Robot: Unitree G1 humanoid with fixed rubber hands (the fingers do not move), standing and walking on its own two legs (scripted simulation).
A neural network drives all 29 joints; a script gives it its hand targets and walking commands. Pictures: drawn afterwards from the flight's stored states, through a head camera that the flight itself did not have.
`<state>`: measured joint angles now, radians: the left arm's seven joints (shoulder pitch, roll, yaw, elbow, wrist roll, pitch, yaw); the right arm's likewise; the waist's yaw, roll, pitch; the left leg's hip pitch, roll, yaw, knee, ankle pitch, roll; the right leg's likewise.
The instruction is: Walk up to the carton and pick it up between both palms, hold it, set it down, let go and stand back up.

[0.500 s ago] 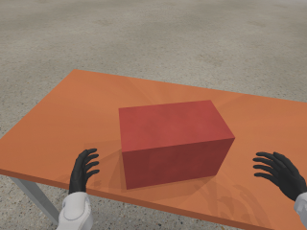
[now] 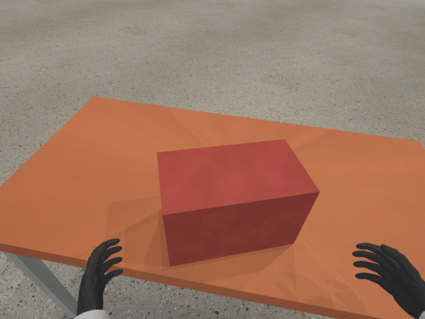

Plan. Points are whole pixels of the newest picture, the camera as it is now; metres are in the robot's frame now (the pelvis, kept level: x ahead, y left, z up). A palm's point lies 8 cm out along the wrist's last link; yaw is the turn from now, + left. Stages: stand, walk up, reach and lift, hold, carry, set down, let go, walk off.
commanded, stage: set down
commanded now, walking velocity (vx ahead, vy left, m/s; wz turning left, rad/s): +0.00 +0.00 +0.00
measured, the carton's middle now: (229, 200) +0.40 -0.03 +0.01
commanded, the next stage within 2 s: let go in 1.62 s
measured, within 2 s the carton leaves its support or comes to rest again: neither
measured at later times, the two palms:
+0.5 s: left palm (94, 309) +0.17 +0.20 +0.00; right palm (389, 307) +0.18 -0.29 +0.02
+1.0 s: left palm out of the picture +0.17 +0.22 -0.04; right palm (366, 316) +0.18 -0.26 -0.01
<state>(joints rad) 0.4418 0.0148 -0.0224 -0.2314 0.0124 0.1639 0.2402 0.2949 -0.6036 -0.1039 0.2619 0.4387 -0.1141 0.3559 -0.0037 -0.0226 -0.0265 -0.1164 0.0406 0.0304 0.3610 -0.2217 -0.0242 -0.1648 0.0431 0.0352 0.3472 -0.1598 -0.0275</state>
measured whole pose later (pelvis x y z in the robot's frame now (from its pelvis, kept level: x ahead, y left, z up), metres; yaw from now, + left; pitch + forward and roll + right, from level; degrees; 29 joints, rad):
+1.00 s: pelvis +0.00 +0.01 +0.00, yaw -1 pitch -2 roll +0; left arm 0.33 0.13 -0.03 0.19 -0.03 0.13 0.13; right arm 0.25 -0.39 -0.08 0.45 0.22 -0.13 0.22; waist 0.02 -0.02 0.01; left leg -0.10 0.02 0.04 0.36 -0.23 0.00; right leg -0.16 0.03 0.05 0.34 -0.16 -0.01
